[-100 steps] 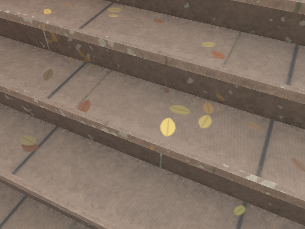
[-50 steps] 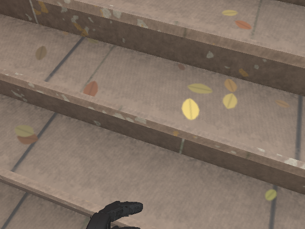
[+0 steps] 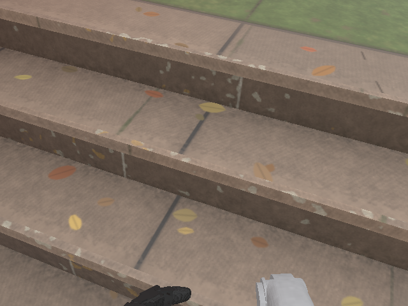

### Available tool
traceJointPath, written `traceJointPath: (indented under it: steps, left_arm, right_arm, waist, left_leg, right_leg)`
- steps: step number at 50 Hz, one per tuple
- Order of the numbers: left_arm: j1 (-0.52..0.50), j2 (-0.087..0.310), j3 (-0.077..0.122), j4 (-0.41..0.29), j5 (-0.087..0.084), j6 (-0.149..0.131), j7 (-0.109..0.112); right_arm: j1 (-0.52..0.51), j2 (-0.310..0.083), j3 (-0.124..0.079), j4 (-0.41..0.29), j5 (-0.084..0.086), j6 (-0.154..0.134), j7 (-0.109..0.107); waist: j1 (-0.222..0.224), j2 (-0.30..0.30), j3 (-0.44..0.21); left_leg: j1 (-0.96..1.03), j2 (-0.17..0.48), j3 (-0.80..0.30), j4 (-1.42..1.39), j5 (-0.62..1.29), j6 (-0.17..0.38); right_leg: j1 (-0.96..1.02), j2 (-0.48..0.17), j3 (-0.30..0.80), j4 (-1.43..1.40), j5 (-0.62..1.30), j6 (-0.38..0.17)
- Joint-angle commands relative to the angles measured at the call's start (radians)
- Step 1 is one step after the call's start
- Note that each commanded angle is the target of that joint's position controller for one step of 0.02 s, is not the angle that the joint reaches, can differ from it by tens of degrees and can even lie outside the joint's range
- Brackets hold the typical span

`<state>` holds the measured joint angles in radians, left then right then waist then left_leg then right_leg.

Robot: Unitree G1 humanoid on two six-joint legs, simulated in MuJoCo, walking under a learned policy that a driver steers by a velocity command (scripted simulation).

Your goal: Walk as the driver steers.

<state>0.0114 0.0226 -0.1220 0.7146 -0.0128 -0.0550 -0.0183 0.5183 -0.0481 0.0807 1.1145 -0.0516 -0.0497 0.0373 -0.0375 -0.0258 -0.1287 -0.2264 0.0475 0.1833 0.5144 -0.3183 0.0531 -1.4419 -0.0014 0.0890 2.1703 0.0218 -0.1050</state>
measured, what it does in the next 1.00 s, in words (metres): climbs: right foot 0.17 m higher, then left foot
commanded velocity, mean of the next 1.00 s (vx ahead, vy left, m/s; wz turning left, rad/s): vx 0.14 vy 0.00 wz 0.00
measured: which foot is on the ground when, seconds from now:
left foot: down 0.00-0.24, up 0.26-0.70, down 0.72-1.00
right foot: up 0.00-0.18, down 0.20-1.00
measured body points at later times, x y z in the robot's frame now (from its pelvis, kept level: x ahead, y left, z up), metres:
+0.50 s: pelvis +0.19 -0.05 +0.15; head +0.20 -0.07 +0.60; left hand +0.17 +0.16 +0.01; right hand +0.33 -0.25 +0.02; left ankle +0.23 +0.15 -0.37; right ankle +0.23 -0.10 -0.56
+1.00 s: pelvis +0.27 -0.03 +0.18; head +0.28 -0.03 +0.63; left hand +0.26 +0.18 +0.01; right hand +0.30 -0.25 +0.02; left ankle +0.30 +0.09 -0.56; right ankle +0.24 -0.10 -0.56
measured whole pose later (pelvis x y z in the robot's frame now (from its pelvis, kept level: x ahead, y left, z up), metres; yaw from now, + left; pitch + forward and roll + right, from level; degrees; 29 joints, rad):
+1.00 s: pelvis +0.27 -0.03 +0.18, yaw +1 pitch +1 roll -1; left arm 0.33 0.14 0.00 1.05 0.03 0.02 0.03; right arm 0.27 -0.14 0.00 1.04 -0.01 0.01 -0.03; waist 0.00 0.01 -0.01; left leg -0.30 0.04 0.03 0.49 -0.21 0.00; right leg -0.14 0.07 -0.12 0.38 -0.27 -0.08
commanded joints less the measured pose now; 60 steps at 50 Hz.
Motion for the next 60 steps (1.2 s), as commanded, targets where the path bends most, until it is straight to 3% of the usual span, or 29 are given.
traceJointPath:
  steps: [1,3,4,6,7,8,9,10,11,12,13,14,15,16,17,21,25,27,29,30,33,35,36,37,38,40,43,50,60]
  left_arm:
    - [-0.227,0.016,-0.016,-0.110,-0.008,-0.015,0.012]
    - [-0.323,-0.006,-0.023,-0.148,0.014,-0.025,-0.009]
    - [-0.282,-0.004,-0.018,-0.120,0.009,-0.026,-0.028]
    - [-0.249,-0.007,-0.018,-0.095,0.005,-0.024,-0.039]
    - [-0.264,0.021,-0.009,-0.107,0.001,-0.033,-0.043]
    - [-0.264,0.044,0.009,-0.100,-0.004,-0.038,-0.034]
    - [-0.140,0.099,0.037,-0.054,-0.005,-0.034,-0.023]
    - [-0.030,0.145,0.057,-0.015,0.006,-0.030,-0.021]
    - [0.158,0.234,0.092,0.051,0.046,-0.016,-0.022]
    - [0.308,0.298,0.120,0.103,0.075,0.021,-0.005]
    - [0.381,0.299,0.133,0.147,0.107,0.056,0.023]
    - [0.306,0.259,0.125,0.165,0.108,0.051,0.019]
    - [0.191,0.188,0.114,0.161,0.074,0.050,0.013]
    - [0.123,0.113,0.097,0.181,0.047,0.031,0.001]
    - [0.130,0.058,0.088,0.220,0.042,0.016,-0.011]
    - [0.206,0.058,0.082,0.276,0.064,0.003,-0.014]
    - [0.260,0.101,0.080,0.273,0.067,0.012,0.018]
    - [0.274,0.098,0.071,0.254,0.068,0.027,0.054]
    - [0.290,0.164,0.094,0.237,0.039,0.042,0.083]
    - [0.260,0.168,0.097,0.224,0.055,0.044,0.086]
    - [0.312,0.164,0.118,0.231,0.058,0.055,0.076]
    - [0.396,0.154,0.124,0.268,0.044,0.064,0.068]
    - [0.429,0.168,0.129,0.289,0.039,0.059,0.066]
    - [0.442,0.160,0.129,0.294,0.036,0.043,0.054]
    - [0.557,0.131,0.128,0.325,0.027,0.033,0.040]
    - [0.416,0.165,0.130,0.323,0.031,0.045,0.049]
    - [0.400,0.175,0.129,0.318,0.054,0.068,0.055]
    - [0.398,0.178,0.132,0.316,0.046,0.076,0.047]
    - [0.418,0.177,0.133,0.319,0.043,0.085,0.056]
  right_arm:
    - [0.096,-0.165,-0.034,-0.013,0.012,-0.014,-0.050]
    - [0.163,-0.165,-0.042,0.010,0.031,0.010,-0.084]
    - [0.143,-0.142,-0.040,0.005,0.027,0.017,-0.086]
    - [0.080,-0.154,-0.048,-0.012,0.039,0.043,-0.087]
    - [0.025,-0.156,-0.043,-0.023,0.033,0.044,-0.074]
    - [0.076,-0.201,-0.056,-0.014,0.028,0.036,-0.064]
    - [0.081,-0.237,-0.061,-0.010,0.032,0.028,-0.062]
    - [0.041,-0.261,-0.069,-0.021,0.051,0.022,-0.064]
    - [0.003,-0.284,-0.081,-0.044,0.026,0.000,-0.071]
    - [0.049,-0.205,-0.079,-0.050,0.022,-0.022,-0.048]
    - [-0.002,-0.122,-0.075,-0.032,0.038,-0.038,-0.020]
    - [-0.041,-0.074,-0.082,-0.068,0.069,-0.044,0.007]
    - [-0.152,-0.028,-0.070,-0.135,0.069,-0.024,0.008]
    - [-0.210,-0.030,-0.066,-0.189,0.052,-0.012,-0.008]
    - [-0.193,-0.072,-0.077,-0.202,0.048,-0.002,-0.025]
    - [-0.097,-0.058,-0.055,-0.228,0.063,0.006,-0.037]
    - [-0.163,-0.068,-0.038,-0.261,0.020,0.032,-0.057]
    - [-0.208,-0.064,-0.030,-0.275,0.016,0.050,-0.073]
    - [-0.306,-0.105,-0.035,-0.289,0.029,0.082,-0.073]
    - [-0.297,-0.097,-0.046,-0.269,0.043,0.094,-0.077]
    - [-0.283,-0.116,-0.067,-0.222,0.058,0.104,-0.094]
    - [-0.276,-0.121,-0.073,-0.192,0.065,0.091,-0.092]
    - [-0.245,-0.135,-0.077,-0.170,0.044,0.093,-0.090]
    - [-0.200,-0.150,-0.076,-0.154,0.024,0.092,-0.084]
    - [-0.264,-0.184,-0.083,-0.163,0.031,0.086,-0.075]
    - [-0.238,-0.110,-0.077,-0.140,0.039,0.076,-0.059]
    - [-0.256,-0.151,-0.091,-0.122,0.048,0.062,-0.067]
    - [-0.220,-0.165,-0.097,-0.101,0.048,0.053,-0.068]
    - [-0.202,-0.158,-0.104,-0.099,0.045,0.062,-0.070]
  waist:
    - [-0.029,0.124,0.176]
    - [-0.040,0.095,0.141]
    - [-0.032,0.066,0.097]
    - [0.010,0.097,0.081]
    - [0.043,0.129,0.074]
    - [0.049,0.220,0.016]
    - [0.103,0.318,-0.044]
    - [0.161,0.390,-0.058]
    - [0.216,0.346,-0.165]
    - [0.213,-0.056,-0.281]
    - [0.211,-0.214,-0.315]
    - [0.145,-0.103,-0.188]
    - [0.088,-0.027,-0.021]
    - [0.033,0.036,0.110]
    - [-0.001,0.101,0.117]
    - [-0.077,0.010,0.099]
    - [-0.074,-0.033,0.054]
    - [-0.064,-0.087,0.012]
    - [0.001,-0.068,0.000]
    - [0.004,-0.087,-0.016]
    - [0.066,-0.054,0.139]
    - [0.069,-0.031,0.213]
    - [0.068,-0.047,0.199]
    - [0.069,0.003,0.160]
    - [0.146,0.118,0.109]
    - [0.045,0.081,0.132]
    - [0.052,0.094,0.127]
    - [0.048,0.060,0.096]
    - [0.041,0.047,0.139]
  left_leg:
    - [-0.048,0.208,-0.245,-0.417,0.062,0.087]
    - [0.248,0.257,-0.281,-0.416,0.253,0.086]
    - [0.310,0.257,-0.227,-0.411,0.387,0.087]
    - [0.284,0.215,-0.088,-0.359,0.871,0.085]
    - [0.141,0.182,-0.032,-0.334,1.278,0.090]
    - [0.156,0.197,-0.066,-0.277,1.642,0.119]
    - [0.275,0.226,-0.110,-0.198,1.894,0.137]
    - [0.383,0.218,-0.124,-0.078,1.904,0.122]
    - [0.266,0.184,-0.133,0.111,1.828,0.109]
    - [-0.091,0.049,-0.141,0.416,1.157,0.062]
    - [-0.240,-0.163,-0.300,0.894,0.158,-0.014]
    - [-0.339,-0.172,-0.491,1.209,0.073,-0.024]
    - [-0.447,-0.144,-0.462,1.301,0.097,-0.007]
    - [-0.529,-0.112,-0.416,1.314,0.133,0.014]
    - [-0.547,-0.092,-0.397,1.303,0.165,0.036]
    - [-0.675,-0.117,-0.444,1.335,0.255,0.081]
    - [-0.658,-0.077,-0.329,1.061,0.409,-0.014]
    - [-0.590,0.002,-0.279,0.879,0.357,-0.090]
    - [-0.426,0.038,-0.148,0.615,0.223,-0.134]
    - [-0.344,0.045,-0.166,0.566,0.205,-0.150]
    - [-0.284,0.029,-0.153,0.270,0.115,-0.119]
    - [-0.186,0.028,-0.153,-0.055,0.141,-0.071]
    - [-0.113,0.044,-0.175,-0.070,0.176,-0.057]
    - [0.001,0.074,-0.218,-0.048,0.352,-0.041]
    - [0.039,0.051,-0.202,0.016,0.334,0.000]
    - [-0.084,0.046,-0.219,-0.070,0.205,0.009]
    - [-0.096,0.040,-0.216,-0.082,0.196,0.009]
    - [-0.062,0.039,-0.210,-0.080,0.321,0.017]
    - [-0.041,0.038,-0.208,-0.100,0.319,0.023]
  right_leg:
    - [-0.037,-0.063,-0.157,-0.145,-0.086,0.050]
    - [-0.125,-0.135,-0.160,-0.255,-0.185,0.044]
    - [-0.058,-0.127,-0.209,-0.280,-0.189,0.037]
    - [0.194,-0.109,-0.258,-0.471,-0.291,0.008]
    - [0.479,-0.056,-0.331,-0.681,-0.320,-0.021]
    - [0.663,0.030,-0.371,-0.773,-0.396,-0.032]
    - [0.764,0.079,-0.335,-0.898,-0.447,-0.045]
    - [0.806,0.062,-0.236,-1.113,-0.437,-0.063]
    - [1.070,-0.020,-0.025,-1.137,-0.135,-0.106]
    - [1.413,-0.215,0.353,-1.418,0.201,-0.236]
    - [1.415,-0.349,0.719,-1.794,0.181,-0.321]
    - [1.228,-0.348,0.678,-1.800,-0.044,-0.268]
    - [1.055,-0.307,0.497,-1.750,-0.210,-0.193]
    - [0.917,-0.270,0.312,-1.700,-0.215,-0.128]
    - [0.892,-0.226,0.217,-1.665,-0.206,-0.076]
    - [0.983,-0.167,0.034,-1.710,-0.033,-0.032]
    - [0.964,-0.104,-0.133,-1.718,0.070,0.000]
    - [1.001,-0.108,-0.117,-1.753,0.121,-0.012]
    - [1.027,-0.103,-0.099,-1.867,-0.028,0.005]
    - [1.045,-0.116,-0.069,-1.881,-0.048,0.001]
    - [1.067,-0.175,0.032,-1.898,-0.192,-0.053]
    - [1.106,-0.182,0.064,-1.875,-0.228,-0.030]
    - [1.097,-0.174,0.066,-1.841,-0.193,-0.026]
    - [1.056,-0.130,0.032,-1.771,-0.146,-0.033]
    - [1.086,-0.100,0.019,-1.852,-0.008,0.002]
    - [1.213,-0.056,-0.060,-1.847,-0.057,0.006]
    - [1.281,-0.040,-0.089,-1.846,-0.093,0.000]
    - [1.354,-0.041,-0.106,-1.834,0.046,-0.004]
    - [1.323,-0.045,-0.115,-1.839,-0.024,0.006]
